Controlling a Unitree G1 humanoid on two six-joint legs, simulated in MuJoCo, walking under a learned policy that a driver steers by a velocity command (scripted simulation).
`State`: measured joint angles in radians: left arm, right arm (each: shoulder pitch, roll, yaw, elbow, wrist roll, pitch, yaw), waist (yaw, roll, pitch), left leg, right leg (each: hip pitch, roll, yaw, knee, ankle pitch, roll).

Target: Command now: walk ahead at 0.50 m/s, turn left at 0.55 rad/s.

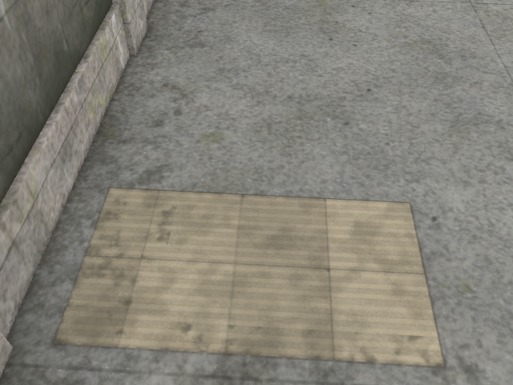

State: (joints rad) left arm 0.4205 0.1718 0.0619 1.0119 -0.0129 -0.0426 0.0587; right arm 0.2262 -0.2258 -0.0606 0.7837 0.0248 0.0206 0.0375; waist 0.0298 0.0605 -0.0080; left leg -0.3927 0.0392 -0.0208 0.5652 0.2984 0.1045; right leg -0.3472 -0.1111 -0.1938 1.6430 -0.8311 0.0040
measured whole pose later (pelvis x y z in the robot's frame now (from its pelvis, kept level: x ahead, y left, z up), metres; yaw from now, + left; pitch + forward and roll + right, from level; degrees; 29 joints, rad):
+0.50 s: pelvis +0.27 -0.03 -0.24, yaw +19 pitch +1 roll +2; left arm 0.33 0.23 0.08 0.81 0.01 -0.08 -0.05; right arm 0.38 -0.22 -0.06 0.90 0.05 -0.03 -0.05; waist 0.05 -0.05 -0.10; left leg -0.60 -0.24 -0.22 2.01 -0.81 0.08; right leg -0.26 -0.02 0.04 0.56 -0.21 -0.02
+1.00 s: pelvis +0.55 +0.08 -0.43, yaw +18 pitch +3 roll -4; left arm 0.59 0.11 0.04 1.04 -0.03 -0.06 0.02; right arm -0.03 -0.15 -0.03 0.72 0.01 -0.10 0.06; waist 0.14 0.05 -0.05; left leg -0.34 0.03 -0.04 0.31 0.18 0.05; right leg -0.20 0.14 0.08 1.62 -0.81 -0.07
